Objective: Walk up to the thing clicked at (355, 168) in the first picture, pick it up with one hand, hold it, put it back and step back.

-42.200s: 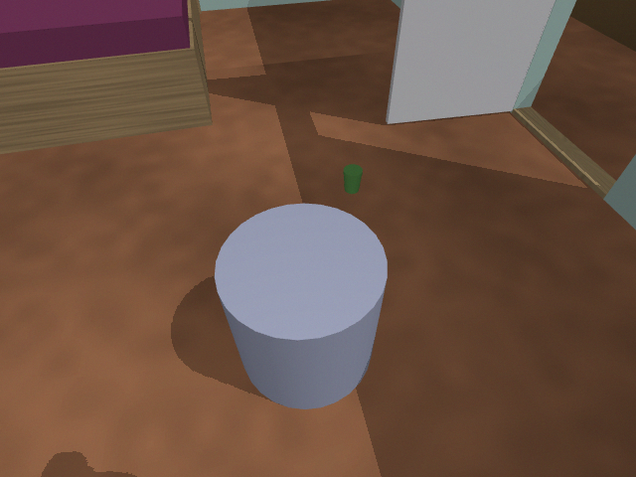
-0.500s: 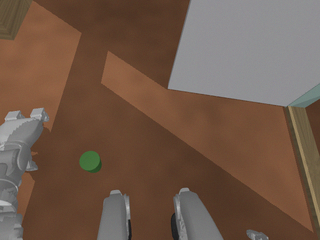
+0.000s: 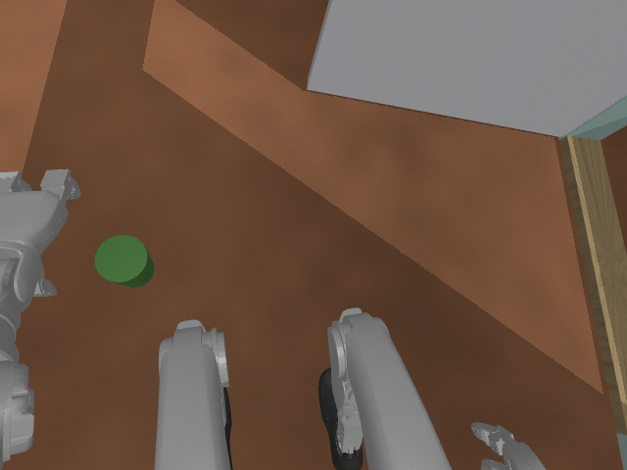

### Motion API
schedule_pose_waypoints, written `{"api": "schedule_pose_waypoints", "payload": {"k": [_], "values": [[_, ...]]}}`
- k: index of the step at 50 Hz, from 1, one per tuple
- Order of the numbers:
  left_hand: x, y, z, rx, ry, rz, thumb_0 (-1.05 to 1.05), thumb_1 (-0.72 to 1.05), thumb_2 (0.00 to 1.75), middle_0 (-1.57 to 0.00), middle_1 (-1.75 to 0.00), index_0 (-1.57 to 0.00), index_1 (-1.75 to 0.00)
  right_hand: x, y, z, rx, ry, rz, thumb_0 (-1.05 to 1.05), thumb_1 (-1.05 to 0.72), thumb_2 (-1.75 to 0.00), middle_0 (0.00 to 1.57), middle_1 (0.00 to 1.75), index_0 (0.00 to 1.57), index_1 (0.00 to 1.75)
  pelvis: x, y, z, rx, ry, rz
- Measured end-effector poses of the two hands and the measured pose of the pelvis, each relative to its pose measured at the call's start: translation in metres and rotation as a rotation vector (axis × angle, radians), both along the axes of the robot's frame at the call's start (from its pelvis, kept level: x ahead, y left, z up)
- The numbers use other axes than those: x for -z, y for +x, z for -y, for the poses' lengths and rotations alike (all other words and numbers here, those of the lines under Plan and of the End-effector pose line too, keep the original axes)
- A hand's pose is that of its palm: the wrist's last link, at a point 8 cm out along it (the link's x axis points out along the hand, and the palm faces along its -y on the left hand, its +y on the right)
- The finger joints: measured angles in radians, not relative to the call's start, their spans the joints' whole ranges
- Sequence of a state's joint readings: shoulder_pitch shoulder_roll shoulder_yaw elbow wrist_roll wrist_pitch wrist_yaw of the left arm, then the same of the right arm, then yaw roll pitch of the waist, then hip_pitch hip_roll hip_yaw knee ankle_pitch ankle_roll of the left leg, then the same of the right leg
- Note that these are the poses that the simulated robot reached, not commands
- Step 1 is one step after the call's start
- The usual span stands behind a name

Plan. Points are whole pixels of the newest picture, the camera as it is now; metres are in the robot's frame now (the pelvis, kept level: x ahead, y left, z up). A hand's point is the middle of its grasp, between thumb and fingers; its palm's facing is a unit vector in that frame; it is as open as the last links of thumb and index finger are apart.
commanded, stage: approach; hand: left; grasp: from above
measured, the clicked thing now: (129, 265) +0.44 +0.29 -0.41
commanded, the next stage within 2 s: rest palm in 0.50 s
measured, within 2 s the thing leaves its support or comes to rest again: neither
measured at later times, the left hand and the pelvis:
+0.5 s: hand (117, 264) +0.43 +0.29 -0.35, palm faces -0.43 -0.12 -0.90, open 13.9 cm; pelvis -0.01 -0.01 -0.15, yaw -4 degrees
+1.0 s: hand (113, 275) +0.41 +0.30 -0.36, palm faces -0.44 -0.13 -0.89, open 14.1 cm; pelvis -0.01 -0.02 -0.17, yaw -5 degrees
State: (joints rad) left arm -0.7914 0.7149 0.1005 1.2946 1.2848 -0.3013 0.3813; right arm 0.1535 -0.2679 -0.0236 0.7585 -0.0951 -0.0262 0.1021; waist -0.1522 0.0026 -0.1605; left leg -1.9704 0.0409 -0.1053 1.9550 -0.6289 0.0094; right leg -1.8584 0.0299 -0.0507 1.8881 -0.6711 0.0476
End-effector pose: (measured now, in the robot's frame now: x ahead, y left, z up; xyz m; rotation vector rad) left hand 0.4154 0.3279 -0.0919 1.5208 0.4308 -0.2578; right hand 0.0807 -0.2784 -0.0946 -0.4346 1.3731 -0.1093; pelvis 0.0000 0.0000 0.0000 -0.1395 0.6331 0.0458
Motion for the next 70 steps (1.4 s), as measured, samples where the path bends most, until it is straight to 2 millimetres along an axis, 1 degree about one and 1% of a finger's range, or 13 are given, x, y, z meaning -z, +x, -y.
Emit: {"api": "schedule_pose_waypoints", "payload": {"k": [7,13,17,21,26,30,36,42,47,52,58,65,70], "values": [[0.068,0.002,0.015,-0.028,-0.005,0.001,0.00,-0.55,0.98,-0.09,-1.12,-0.10,-1.11,0.059,-0.021,-0.006,0.016,0.026,-0.029,0.00,-0.92,-0.91,0.20,0.30,0.20,0.30,0.052,-0.013,0.003,0.015,0.001,0.003],[0.117,0.001,0.023,-0.042,-0.011,-0.041,0.00,-0.54,0.98,-0.09,-1.12,-0.10,-1.11,0.098,-0.039,-0.011,0.005,0.052,-0.069,0.00,-0.92,-0.91,0.20,0.30,0.20,0.30,0.089,-0.017,0.007,0.026,0.006,0.011],[0.147,0.007,0.029,-0.041,-0.023,-0.054,0.00,-0.53,0.97,-0.09,-1.12,-0.10,-1.11,0.117,-0.047,-0.010,-0.015,0.057,-0.093,0.00,-0.91,-0.90,0.21,0.30,0.20,0.30,0.112,-0.016,0.010,0.035,0.006,0.026],[0.175,0.013,0.033,-0.047,-0.040,-0.047,0.00,-0.53,0.97,-0.09,-1.12,-0.10,-1.11,0.131,-0.054,-0.004,-0.033,0.047,-0.115,0.00,-0.91,-0.90,0.21,0.30,0.20,0.30,0.133,-0.014,0.013,0.048,0.000,0.047],[0.200,0.020,0.032,-0.077,-0.049,0.002,0.00,-0.52,0.97,-0.09,-1.11,-0.10,-1.10,0.143,-0.057,0.005,-0.049,0.025,-0.144,0.00,-0.91,-0.90,0.21,0.30,0.20,0.30,0.152,-0.010,0.015,0.066,-0.006,0.073],[0.207,0.024,0.025,-0.110,-0.028,0.040,0.00,-0.53,0.98,-0.09,-1.10,-0.09,-1.08,0.149,-0.054,0.011,-0.046,0.014,-0.153,0.00,-0.91,-0.90,0.21,0.30,0.20,0.30,0.162,-0.007,0.015,0.074,-0.007,0.084],[0.198,0.022,0.016,-0.123,0.004,0.025,0.00,-0.54,0.98,-0.08,-1.06,-0.09,-1.06,0.157,-0.036,0.012,-0.036,0.029,-0.124,0.00,-0.91,-0.90,0.20,0.30,0.20,0.30,0.162,-0.002,0.015,0.073,-0.008,0.074],[0.197,0.010,0.017,-0.097,-0.017,-0.059,0.00,-0.53,0.97,-0.08,-1.05,-0.08,-1.04,0.159,-0.013,0.008,-0.087,0.054,-0.067,0.00,-0.91,-0.90,0.20,0.30,0.20,0.30,0.159,-0.004,0.014,0.072,-0.013,0.087],[0.205,0.004,0.022,-0.071,-0.068,-0.041,0.00,-0.51,0.95,-0.08,-1.05,-0.08,-1.04,0.155,-0.006,0.009,-0.135,0.038,-0.047,0.00,-0.90,-0.90,0.20,0.30,0.20,0.30,0.162,-0.007,0.015,0.075,-0.017,0.117],[0.215,0.002,0.024,-0.054,-0.075,-0.009,0.00,-0.50,0.95,-0.08,-1.06,-0.07,-1.04,0.153,-0.011,0.014,-0.157,0.005,-0.057,0.00,-0.90,-0.90,0.20,0.30,0.20,0.30,0.170,-0.009,0.016,0.079,-0.020,0.142],[0.221,0.006,0.027,-0.059,-0.049,0.026,0.00,-0.50,0.95,-0.08,-1.05,-0.07,-1.04,0.153,-0.024,0.016,-0.156,-0.013,-0.073,0.00,-0.90,-0.90,0.20,0.30,0.20,0.30,0.177,-0.010,0.015,0.088,-0.026,0.154],[0.225,0.014,0.032,-0.081,-0.028,0.021,0.00,-0.51,0.96,-0.08,-1.04,-0.07,-1.03,0.155,-0.038,0.008,-0.138,0.011,-0.079,0.00,-0.91,-0.91,0.20,0.30,0.20,0.30,0.179,-0.009,0.013,0.095,-0.034,0.152],[0.226,0.016,0.033,-0.095,-0.031,0.010,0.00,-0.52,0.96,-0.08,-1.04,-0.06,-1.03,0.157,-0.043,0.001,-0.133,0.041,-0.085,0.00,-0.91,-0.91,0.20,0.30,0.20,0.30,0.177,-0.008,0.012,0.095,-0.037,0.147]]}}
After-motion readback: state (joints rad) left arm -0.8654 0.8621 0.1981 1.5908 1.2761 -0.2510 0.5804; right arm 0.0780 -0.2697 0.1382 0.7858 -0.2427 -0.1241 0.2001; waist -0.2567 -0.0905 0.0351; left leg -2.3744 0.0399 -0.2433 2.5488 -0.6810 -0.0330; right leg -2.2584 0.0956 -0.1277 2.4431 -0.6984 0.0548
